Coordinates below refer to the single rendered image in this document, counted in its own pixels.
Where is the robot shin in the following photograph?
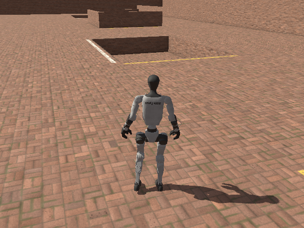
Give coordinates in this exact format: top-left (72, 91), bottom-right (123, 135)
top-left (157, 155), bottom-right (164, 185)
top-left (135, 152), bottom-right (143, 185)

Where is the robot left upper arm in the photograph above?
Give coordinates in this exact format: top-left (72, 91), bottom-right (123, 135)
top-left (129, 95), bottom-right (143, 121)

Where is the robot left forearm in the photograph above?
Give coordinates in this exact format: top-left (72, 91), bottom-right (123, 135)
top-left (123, 114), bottom-right (133, 131)

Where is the robot right forearm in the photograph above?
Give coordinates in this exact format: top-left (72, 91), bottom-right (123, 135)
top-left (171, 115), bottom-right (179, 132)

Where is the right robot hand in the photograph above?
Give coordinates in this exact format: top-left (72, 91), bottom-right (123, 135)
top-left (170, 130), bottom-right (180, 140)

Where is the right robot shin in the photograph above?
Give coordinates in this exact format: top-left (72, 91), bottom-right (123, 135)
top-left (157, 155), bottom-right (164, 185)

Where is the left robot shin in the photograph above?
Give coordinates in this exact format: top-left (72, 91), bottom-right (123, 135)
top-left (135, 152), bottom-right (143, 185)

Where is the left robot hand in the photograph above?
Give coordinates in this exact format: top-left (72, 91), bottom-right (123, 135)
top-left (121, 128), bottom-right (132, 139)

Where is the robot right upper arm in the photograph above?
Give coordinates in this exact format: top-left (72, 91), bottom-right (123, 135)
top-left (163, 95), bottom-right (175, 122)

